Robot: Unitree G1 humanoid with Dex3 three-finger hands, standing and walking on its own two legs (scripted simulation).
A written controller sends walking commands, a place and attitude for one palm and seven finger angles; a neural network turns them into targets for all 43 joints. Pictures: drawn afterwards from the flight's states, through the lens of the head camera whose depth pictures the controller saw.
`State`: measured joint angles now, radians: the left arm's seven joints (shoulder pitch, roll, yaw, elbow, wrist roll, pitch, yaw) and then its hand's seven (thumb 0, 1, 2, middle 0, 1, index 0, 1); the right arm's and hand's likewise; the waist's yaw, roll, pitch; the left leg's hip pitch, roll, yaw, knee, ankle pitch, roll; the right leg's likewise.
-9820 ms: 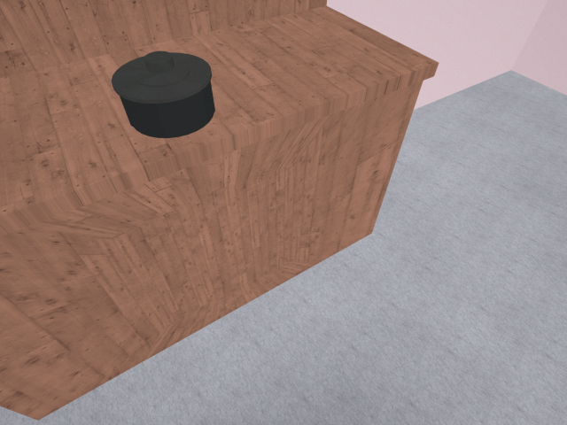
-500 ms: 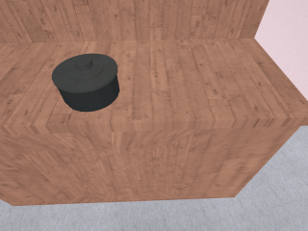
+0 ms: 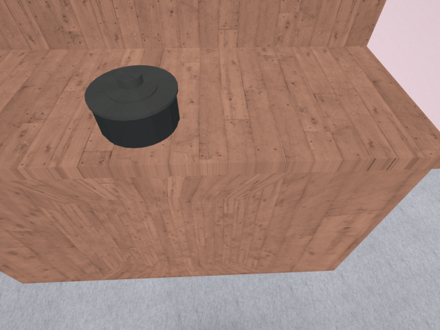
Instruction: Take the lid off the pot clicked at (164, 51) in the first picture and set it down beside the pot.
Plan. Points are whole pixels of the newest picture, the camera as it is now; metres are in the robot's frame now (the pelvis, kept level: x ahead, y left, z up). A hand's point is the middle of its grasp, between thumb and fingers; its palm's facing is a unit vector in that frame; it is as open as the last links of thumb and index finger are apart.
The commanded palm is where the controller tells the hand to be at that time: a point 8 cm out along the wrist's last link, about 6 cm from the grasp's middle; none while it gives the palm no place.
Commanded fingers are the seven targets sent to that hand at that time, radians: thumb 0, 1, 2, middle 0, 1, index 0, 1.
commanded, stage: look again from close up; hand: left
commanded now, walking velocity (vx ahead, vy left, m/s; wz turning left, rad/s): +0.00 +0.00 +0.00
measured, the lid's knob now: (129, 78) +0.56 +0.23 +0.16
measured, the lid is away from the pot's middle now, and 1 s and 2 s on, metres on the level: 0.00 0.00 0.00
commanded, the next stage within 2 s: shuffle to correct the standing spot in 0.20 s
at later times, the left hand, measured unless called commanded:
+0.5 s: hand out of the picture +0.02 +0.18 -0.17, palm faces +0.05 -0.98 -0.21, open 7.4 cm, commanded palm none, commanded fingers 0.00 0.90 0.90 -0.20 -0.30 -0.20 -0.30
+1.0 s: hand (144, 278) +0.25 +0.19 -0.15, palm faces +0.05 -0.98 -0.21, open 7.4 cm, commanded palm none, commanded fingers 0.00 0.90 0.90 -0.20 -0.30 -0.20 -0.30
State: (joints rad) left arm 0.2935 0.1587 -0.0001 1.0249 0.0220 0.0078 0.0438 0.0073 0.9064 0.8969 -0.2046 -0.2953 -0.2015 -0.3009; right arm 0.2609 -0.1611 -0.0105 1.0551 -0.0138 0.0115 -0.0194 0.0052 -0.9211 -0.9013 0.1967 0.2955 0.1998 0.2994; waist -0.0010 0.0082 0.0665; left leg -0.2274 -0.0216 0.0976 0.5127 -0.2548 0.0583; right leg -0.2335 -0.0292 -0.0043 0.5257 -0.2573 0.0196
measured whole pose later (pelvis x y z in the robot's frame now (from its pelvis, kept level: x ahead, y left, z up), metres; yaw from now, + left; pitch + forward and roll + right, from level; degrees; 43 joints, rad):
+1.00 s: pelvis +0.13 +0.01 -0.01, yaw +6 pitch +1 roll +2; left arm 0.09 0.14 0.03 0.89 0.02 -0.02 0.00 0.01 0.91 0.90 -0.20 -0.30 -0.20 -0.30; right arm 0.41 -0.12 0.00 1.05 -0.02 -0.04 -0.02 0.00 -0.91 -0.90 0.20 0.30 0.20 0.30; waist -0.05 0.02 0.10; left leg -0.10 -0.07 0.05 0.47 -0.38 0.04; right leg -0.41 -0.07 -0.06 0.57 -0.12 -0.02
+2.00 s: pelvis +0.05 +0.11 +0.00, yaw +2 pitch -1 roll +0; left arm 0.24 0.16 0.01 1.03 0.01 0.01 0.03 0.01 0.91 0.90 -0.21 -0.30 -0.20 -0.30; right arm 0.26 -0.18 -0.02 1.08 -0.01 0.02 -0.02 0.00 -0.92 -0.90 0.20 0.30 0.20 0.30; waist -0.01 0.00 0.07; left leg -0.26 -0.02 0.00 0.49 -0.21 0.02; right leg -0.17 0.02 0.04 0.49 -0.30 0.00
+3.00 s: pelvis +0.09 +0.13 +0.00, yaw +3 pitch +0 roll -1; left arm 0.29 0.20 0.00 1.01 0.02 -0.01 0.05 0.01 0.91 0.90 -0.20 -0.30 -0.20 -0.30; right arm 0.20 -0.15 0.01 1.01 -0.01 -0.02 -0.02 0.00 -0.91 -0.90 0.20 0.30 0.20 0.30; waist 0.01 -0.04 0.03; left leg -0.27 -0.05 -0.01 0.58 -0.30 0.05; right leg -0.13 -0.01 0.03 0.50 -0.36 0.03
